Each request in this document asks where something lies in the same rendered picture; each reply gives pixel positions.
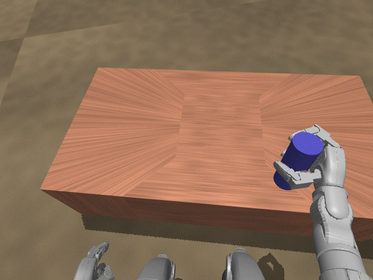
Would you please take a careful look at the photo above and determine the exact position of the right robot arm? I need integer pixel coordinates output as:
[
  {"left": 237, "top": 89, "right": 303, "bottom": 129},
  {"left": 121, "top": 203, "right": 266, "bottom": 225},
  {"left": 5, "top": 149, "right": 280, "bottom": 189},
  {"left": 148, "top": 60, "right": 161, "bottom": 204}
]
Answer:
[{"left": 310, "top": 185, "right": 373, "bottom": 280}]

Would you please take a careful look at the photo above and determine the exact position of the right robot hand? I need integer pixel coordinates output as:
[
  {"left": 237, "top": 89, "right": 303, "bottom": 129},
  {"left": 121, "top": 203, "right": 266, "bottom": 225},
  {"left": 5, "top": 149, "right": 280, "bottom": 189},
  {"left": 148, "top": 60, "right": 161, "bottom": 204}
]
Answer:
[{"left": 273, "top": 124, "right": 346, "bottom": 190}]

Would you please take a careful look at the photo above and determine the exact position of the can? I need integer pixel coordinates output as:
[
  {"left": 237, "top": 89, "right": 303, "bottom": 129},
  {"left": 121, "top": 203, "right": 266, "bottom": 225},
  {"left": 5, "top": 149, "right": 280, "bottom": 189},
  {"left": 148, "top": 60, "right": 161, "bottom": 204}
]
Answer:
[{"left": 273, "top": 132, "right": 323, "bottom": 190}]

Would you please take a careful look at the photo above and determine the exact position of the left robot hand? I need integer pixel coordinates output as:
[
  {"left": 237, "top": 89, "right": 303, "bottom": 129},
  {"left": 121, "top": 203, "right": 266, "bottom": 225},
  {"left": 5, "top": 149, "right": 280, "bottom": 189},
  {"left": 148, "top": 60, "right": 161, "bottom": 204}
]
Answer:
[{"left": 73, "top": 242, "right": 115, "bottom": 280}]

